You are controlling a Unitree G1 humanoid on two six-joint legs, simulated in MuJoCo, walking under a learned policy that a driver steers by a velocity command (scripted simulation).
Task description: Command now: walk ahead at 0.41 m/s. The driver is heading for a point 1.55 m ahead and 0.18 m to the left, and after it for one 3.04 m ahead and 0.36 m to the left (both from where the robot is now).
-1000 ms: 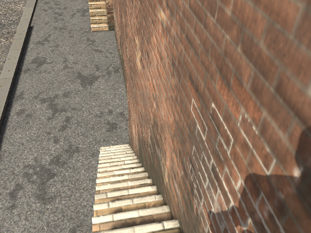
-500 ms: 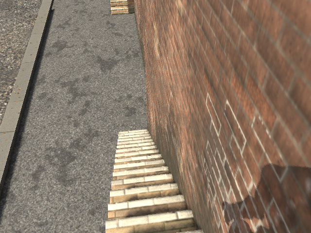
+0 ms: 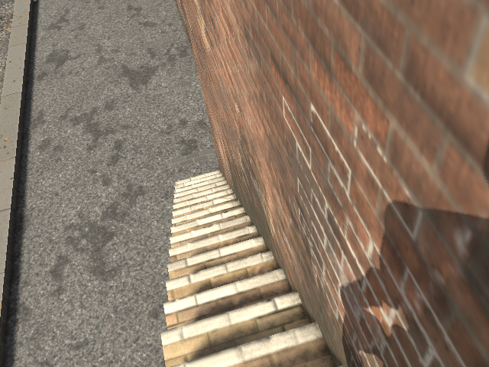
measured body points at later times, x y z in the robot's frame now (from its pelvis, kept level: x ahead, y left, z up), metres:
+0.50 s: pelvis +0.16 -0.04 -0.17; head +0.16 -0.05 +0.28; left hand +0.23 +0.18 -0.30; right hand +0.17 -0.26 -0.32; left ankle +0.21 +0.08 -0.83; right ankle +0.15 -0.16 -0.85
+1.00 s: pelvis +0.18 +0.02 -0.14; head +0.19 +0.02 +0.31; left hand +0.27 +0.27 -0.27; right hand +0.28 -0.25 -0.26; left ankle +0.20 +0.08 -0.84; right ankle +0.14 -0.15 -0.84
